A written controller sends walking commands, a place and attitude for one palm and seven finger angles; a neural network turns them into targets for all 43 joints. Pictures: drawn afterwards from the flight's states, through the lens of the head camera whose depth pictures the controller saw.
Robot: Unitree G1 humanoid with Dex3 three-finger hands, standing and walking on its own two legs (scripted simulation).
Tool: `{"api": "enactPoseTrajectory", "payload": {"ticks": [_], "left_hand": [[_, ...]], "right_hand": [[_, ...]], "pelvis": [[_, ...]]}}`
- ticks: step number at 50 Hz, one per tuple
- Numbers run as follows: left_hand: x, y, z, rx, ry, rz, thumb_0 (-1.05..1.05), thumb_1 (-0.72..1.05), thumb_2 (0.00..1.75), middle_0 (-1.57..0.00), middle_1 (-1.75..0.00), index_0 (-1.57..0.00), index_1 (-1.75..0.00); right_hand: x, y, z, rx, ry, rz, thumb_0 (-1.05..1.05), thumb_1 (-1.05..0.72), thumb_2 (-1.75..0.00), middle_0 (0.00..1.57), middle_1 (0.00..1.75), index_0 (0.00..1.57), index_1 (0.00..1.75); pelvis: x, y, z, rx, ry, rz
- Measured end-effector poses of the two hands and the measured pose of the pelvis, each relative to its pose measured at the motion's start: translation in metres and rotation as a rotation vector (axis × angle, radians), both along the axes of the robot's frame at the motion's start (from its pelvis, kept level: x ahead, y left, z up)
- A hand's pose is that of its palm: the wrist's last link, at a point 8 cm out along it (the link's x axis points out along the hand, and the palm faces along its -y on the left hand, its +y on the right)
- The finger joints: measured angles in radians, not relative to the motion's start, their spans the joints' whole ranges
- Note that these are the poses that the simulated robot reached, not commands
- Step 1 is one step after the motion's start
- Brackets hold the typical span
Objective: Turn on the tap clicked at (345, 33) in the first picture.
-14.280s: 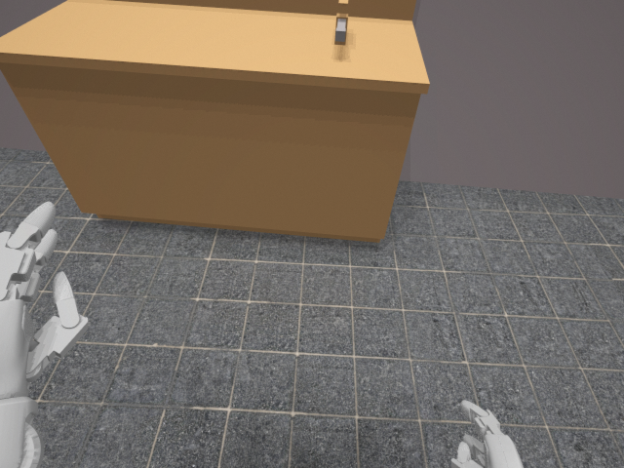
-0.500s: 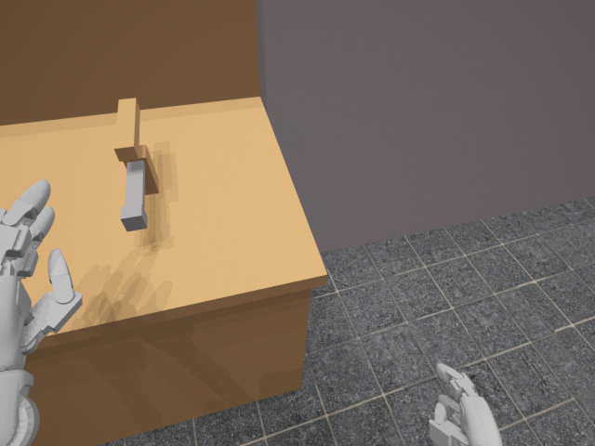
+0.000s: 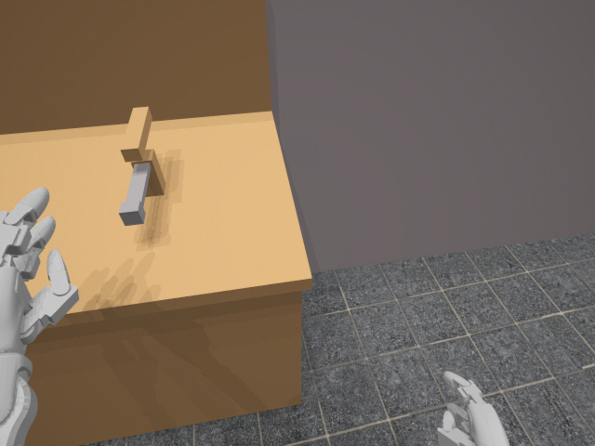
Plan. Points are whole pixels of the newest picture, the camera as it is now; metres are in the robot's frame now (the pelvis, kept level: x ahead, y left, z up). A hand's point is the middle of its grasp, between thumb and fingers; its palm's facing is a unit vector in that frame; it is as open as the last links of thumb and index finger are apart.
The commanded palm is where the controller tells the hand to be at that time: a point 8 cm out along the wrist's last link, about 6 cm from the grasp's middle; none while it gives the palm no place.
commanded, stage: turn the palm inward beside the body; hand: left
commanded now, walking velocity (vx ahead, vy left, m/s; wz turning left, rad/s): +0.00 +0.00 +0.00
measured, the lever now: (132, 213) +0.40 +0.31 +0.09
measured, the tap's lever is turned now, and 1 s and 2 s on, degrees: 0 0 0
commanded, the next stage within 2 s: reach beside the lever's end, fingers flat in 1.82 s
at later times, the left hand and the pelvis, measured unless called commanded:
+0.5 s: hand (86, 295) +0.22 +0.26 +0.15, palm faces +0.46 -0.85 -0.26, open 7.4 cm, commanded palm +0.16 +0.30 +0.17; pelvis +0.03 -0.01 -0.01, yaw +2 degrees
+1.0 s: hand (79, 323) +0.19 +0.25 +0.14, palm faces +0.46 -0.87 -0.17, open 7.4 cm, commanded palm +0.13 +0.29 +0.16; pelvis +0.00 +0.01 +0.00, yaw +2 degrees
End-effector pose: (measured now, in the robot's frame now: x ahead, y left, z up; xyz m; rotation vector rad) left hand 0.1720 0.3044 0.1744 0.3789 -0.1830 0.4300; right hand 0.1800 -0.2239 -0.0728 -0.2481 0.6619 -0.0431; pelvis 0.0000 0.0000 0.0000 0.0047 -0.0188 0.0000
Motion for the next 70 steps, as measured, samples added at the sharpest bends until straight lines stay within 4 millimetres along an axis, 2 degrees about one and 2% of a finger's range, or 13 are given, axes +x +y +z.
{"api": "enactPoseTrajectory", "payload": {"ticks": [5, 12, 16, 23, 38, 44, 55, 70], "left_hand": [[-0.010, 0.005, 0.002, -0.009, -0.028, 0.105, 0.02, 0.89, 0.90, -0.21, -0.30, -0.21, -0.30], [0.009, -0.012, -0.005, -0.037, 0.052, 0.043, 0.02, 0.90, 0.90, -0.20, -0.30, -0.21, -0.30], [0.013, -0.015, -0.006, -0.054, 0.051, 0.024, 0.02, 0.89, 0.90, -0.21, -0.30, -0.21, -0.30], [0.005, -0.009, -0.011, -0.091, 0.053, 0.040, 0.02, 0.89, 0.90, -0.21, -0.30, -0.21, -0.30], [-0.007, -0.012, -0.014, -0.144, 0.036, 0.014, 0.02, 0.90, 0.90, -0.20, -0.30, -0.21, -0.30], [-0.017, -0.010, -0.019, -0.182, 0.060, 0.040, 0.02, 0.90, 0.90, -0.20, -0.30, -0.21, -0.30], [-0.031, -0.018, -0.025, -0.227, 0.073, 0.049, 0.02, 0.90, 0.90, -0.20, -0.30, -0.21, -0.30], [-0.037, -0.033, -0.025, -0.270, 0.077, 0.057, 0.02, 0.90, 0.90, -0.20, -0.30, -0.21, -0.30]], "right_hand": [[0.005, -0.018, -0.012, -0.024, 0.020, 0.011, 0.01, -0.90, -0.90, 0.20, 0.30, 0.20, 0.30], [0.018, -0.024, -0.021, 0.001, 0.015, -0.026, 0.02, -0.90, -0.90, 0.20, 0.30, 0.20, 0.30], [0.025, -0.021, -0.019, 0.019, -0.002, -0.034, 0.02, -0.90, -0.90, 0.20, 0.30, 0.20, 0.30], [0.027, -0.012, -0.016, 0.017, -0.016, -0.018, 0.01, -0.90, -0.90, 0.20, 0.30, 0.20, 0.30], [0.018, 0.026, -0.009, 0.038, -0.070, 0.019, 0.01, -0.90, -0.90, 0.20, 0.30, 0.20, 0.30], [0.014, 0.034, -0.006, 0.045, -0.081, 0.030, 0.01, -0.90, -0.90, 0.20, 0.30, 0.20, 0.30], [0.011, 0.032, -0.002, 0.033, -0.100, 0.046, 0.02, -0.90, -0.90, 0.20, 0.30, 0.20, 0.30], [0.018, 0.021, -0.002, 0.047, -0.123, 0.050, 0.02, -0.90, -0.90, 0.20, 0.30, 0.20, 0.30]], "pelvis": [[0.001, -0.014, -0.004, -0.008, 0.002, 0.033], [0.013, -0.020, -0.006, -0.002, 0.026, 0.033], [0.022, -0.018, -0.007, 0.006, 0.043, 0.024], [0.028, -0.010, -0.007, 0.005, 0.050, 0.025], [0.015, 0.010, -0.006, -0.006, 0.027, 0.022], [0.008, 0.013, -0.004, -0.009, 0.011, 0.023], [0.001, 0.011, -0.004, -0.011, -0.004, 0.030], [0.005, 0.001, -0.004, -0.009, -0.003, 0.040]]}}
